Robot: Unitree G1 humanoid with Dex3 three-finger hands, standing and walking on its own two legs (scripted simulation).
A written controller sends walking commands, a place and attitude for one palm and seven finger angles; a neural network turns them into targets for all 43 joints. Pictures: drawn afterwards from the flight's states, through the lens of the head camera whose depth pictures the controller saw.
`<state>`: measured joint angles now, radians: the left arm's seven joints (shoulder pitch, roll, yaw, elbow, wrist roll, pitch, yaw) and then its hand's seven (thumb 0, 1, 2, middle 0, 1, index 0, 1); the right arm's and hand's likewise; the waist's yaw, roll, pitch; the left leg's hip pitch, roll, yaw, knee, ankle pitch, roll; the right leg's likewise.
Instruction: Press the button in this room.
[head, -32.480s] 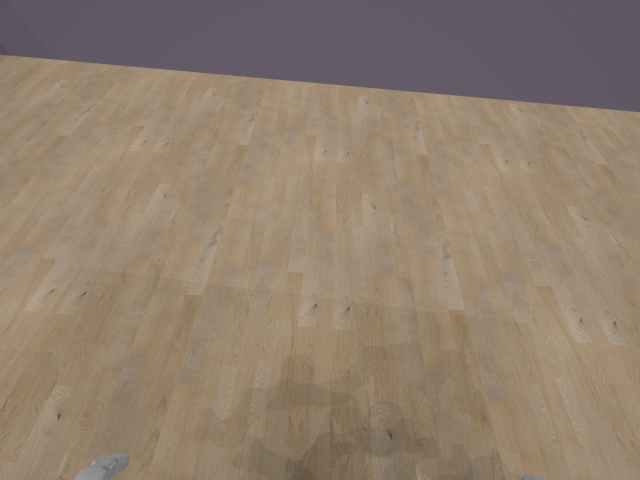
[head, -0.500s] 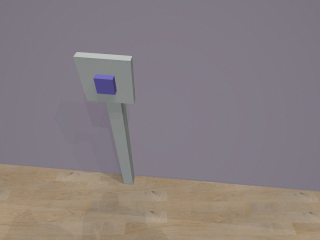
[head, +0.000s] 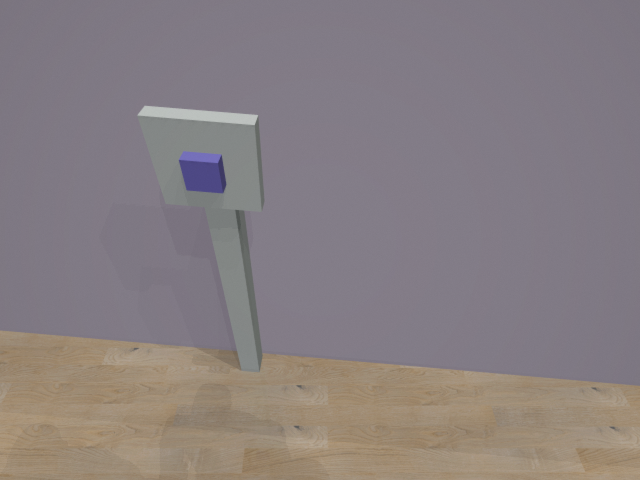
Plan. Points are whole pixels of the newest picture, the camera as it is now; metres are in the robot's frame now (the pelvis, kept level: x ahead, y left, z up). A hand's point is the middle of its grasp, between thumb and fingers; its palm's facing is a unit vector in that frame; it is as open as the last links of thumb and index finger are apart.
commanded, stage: look again from close up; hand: left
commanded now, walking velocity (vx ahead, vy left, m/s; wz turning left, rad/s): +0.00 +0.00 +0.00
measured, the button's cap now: (204, 171) +0.55 +0.23 +0.08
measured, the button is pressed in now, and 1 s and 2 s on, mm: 0 0 0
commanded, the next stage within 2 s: shuffle to correct the standing spot in 0.06 s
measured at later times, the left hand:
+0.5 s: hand out of the picture -0.02 +0.18 -0.20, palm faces +0.12 -0.99 -0.11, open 7.4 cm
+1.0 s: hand out of the picture +0.14 +0.22 -0.18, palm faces +0.07 -0.99 -0.15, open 7.3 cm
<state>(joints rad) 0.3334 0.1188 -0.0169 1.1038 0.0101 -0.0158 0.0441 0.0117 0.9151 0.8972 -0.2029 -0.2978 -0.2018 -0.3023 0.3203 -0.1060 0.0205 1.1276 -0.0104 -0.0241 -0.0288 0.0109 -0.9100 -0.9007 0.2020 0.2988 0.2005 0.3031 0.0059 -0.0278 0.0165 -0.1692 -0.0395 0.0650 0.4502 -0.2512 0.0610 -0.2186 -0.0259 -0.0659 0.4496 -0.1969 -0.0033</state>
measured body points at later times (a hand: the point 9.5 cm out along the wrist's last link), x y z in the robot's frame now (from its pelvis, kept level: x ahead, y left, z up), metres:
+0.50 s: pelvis +0.03 +0.03 -0.01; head +0.03 +0.06 +0.44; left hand -0.03 +0.23 -0.18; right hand +0.00 -0.19 -0.15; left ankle +0.00 +0.08 -0.74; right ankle +0.03 -0.12 -0.74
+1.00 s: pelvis +0.07 +0.05 +0.00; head +0.11 +0.08 +0.45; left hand +0.14 +0.27 -0.17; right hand +0.02 -0.13 -0.15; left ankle +0.00 +0.08 -0.74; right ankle +0.07 -0.09 -0.67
